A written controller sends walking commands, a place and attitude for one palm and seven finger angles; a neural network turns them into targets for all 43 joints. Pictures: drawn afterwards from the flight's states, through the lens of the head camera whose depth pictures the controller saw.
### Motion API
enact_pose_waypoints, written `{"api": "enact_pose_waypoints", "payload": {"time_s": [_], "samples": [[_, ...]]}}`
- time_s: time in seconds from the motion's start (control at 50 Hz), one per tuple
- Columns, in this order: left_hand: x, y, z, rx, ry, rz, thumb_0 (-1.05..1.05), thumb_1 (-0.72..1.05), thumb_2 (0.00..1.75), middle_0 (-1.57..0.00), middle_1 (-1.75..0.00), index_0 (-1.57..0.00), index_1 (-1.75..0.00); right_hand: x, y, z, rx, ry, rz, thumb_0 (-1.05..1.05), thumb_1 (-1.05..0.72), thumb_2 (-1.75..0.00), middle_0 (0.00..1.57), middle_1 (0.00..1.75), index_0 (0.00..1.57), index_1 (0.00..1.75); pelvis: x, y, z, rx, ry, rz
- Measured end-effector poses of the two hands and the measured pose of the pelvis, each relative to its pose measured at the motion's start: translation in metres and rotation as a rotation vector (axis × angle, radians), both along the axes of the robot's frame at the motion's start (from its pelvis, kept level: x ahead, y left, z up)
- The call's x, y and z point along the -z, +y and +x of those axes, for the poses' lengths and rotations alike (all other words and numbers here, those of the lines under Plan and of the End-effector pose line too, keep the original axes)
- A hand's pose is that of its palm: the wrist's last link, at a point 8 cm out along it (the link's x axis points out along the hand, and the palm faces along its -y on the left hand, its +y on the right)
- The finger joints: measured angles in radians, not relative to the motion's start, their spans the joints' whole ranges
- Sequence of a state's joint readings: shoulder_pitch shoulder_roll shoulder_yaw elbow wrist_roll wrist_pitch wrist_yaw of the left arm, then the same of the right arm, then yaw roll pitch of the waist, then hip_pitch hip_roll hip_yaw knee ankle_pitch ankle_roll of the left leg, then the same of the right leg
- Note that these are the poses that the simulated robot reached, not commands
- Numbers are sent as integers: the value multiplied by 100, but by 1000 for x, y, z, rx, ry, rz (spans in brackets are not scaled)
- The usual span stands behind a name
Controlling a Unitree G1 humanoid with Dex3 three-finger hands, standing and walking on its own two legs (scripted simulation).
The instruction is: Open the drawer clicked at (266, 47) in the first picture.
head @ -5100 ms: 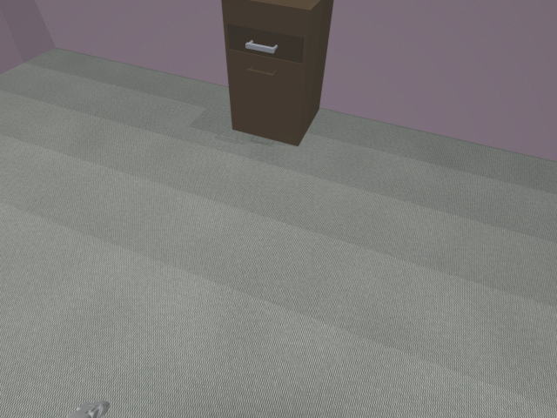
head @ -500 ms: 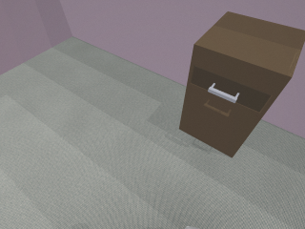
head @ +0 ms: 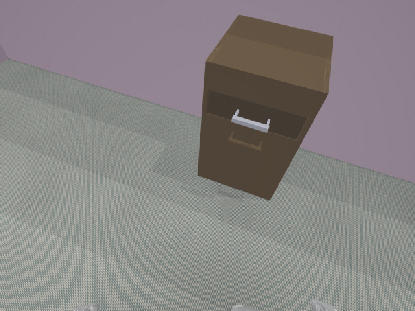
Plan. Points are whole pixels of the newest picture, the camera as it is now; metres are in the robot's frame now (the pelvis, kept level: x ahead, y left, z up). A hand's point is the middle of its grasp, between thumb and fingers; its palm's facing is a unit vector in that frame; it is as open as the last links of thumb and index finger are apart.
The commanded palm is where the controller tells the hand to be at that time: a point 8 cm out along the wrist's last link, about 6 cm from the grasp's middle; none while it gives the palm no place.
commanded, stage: turn to face it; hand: left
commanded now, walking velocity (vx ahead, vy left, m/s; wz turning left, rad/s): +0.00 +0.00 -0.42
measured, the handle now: (251, 120) +0.81 -0.13 -0.20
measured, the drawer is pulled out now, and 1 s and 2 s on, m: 0.00 0.00 0.00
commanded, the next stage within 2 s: take the last steps up to it in 0.26 s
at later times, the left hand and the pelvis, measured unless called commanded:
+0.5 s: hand out of the picture +0.12 +0.13 -0.14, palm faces -0.17 -0.95 -0.24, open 7.4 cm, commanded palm none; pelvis -0.01 -0.03 +0.01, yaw -11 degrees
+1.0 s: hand (154, 292) +0.18 +0.12 -0.16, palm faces -0.25 -0.95 -0.17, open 7.4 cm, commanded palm none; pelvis +0.09 -0.05 +0.02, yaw -17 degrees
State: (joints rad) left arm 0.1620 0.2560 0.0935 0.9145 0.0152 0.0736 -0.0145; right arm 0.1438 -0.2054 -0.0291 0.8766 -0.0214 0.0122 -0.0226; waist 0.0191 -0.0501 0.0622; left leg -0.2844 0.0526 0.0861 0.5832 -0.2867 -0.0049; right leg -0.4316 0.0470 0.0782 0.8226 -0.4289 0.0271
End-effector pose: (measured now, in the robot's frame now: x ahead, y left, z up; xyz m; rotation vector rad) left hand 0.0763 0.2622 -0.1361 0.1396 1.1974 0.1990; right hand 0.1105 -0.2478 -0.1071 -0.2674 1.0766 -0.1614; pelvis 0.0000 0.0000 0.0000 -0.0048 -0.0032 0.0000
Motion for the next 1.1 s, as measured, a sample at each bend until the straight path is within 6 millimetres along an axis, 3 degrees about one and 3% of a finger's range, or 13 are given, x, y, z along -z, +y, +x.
{"api": "enact_pose_waypoints", "payload": {"time_s": [0.1, 0.18, 0.34, 0.42, 0.56, 0.74, 0.8, 0.88, 0.96, 1.1], "samples": [[-9, 9, 12, 57, 7, -1, 0, 91, 90, -20, -30, -20, -30, -5, 8, -34, 62, 57, 8, 0, -91, -90, 21, 30, 20, 30, -10, 6, 1, 57, -1, -15], [-14, 3, 22, 107, 28, 7, 0, 91, 90, -19, -30, -20, -30, 0, 7, -64, 130, 106, 31, 0, -91, -90, 21, 30, 20, 30, -12, 5, 1, 98, 3, -20], [-15, -45, 54, 246, -9, 46, 0, 91, 90, -19, -30, -20, -30, 36, -18, -139, 283, 230, 103, 0, -91, -90, 21, 30, 20, 30, 2, -20, -4, 170, 4, 13], [-23, -68, 55, 268, -33, 49, 0, 91, 90, -19, -30, -20, -30, 43, -29, -163, 326, 304, 108, 0, -91, -90, 20, 30, 20, 30, -1, -27, -7, 179, -2, 5], [-22, -84, 39, 260, -3, 6, 0, 91, 90, -20, -30, -20, -30, 28, -32, -157, 325, 270, 117, 0, -91, -90, 20, 30, 19, 30, -11, -34, -1, 195, -1, 12], [9, -54, 14, 212, 135, -34, 0, 91, 90, -20, -30, -20, -30, 17, -23, -95, 295, 126, 63, 0, -91, -90, 20, 30, 19, 30, -2, -23, 29, 234, 4, -17], [12, -49, 18, 235, 205, -33, 0, 91, 90, -20, -30, -20, -30, 14, -15, -89, 318, 106, 57, 0, -91, -90, 20, 30, 20, 30, -2, -22, 41, 261, -1, -7], [3, -55, 47, 263, 202, -38, 0, 91, 90, -19, -30, -20, -30, 10, -4, -102, 360, 177, 83, 0, -91, -90, 20, 30, 20, 30, -12, -28, 61, 276, 2, -5], [-5, -74, 87, 290, 160, -36, 0, 91, 90, -19, -29, -20, -30, 11, 5, -120, 406, 282, 131, 0, -91, -90, 20, 30, 20, 30, -16, -40, 81, 287, 5, -3], [-4, -141, 175, 385, 79, -26, 0, 91, 90, -19, -29, -20, -30, 27, -3, -141, 508, 448, 230, 0, -91, -90, 21, 30, 20, 30, -4, -83, 120, 308, 1, 15]]}}
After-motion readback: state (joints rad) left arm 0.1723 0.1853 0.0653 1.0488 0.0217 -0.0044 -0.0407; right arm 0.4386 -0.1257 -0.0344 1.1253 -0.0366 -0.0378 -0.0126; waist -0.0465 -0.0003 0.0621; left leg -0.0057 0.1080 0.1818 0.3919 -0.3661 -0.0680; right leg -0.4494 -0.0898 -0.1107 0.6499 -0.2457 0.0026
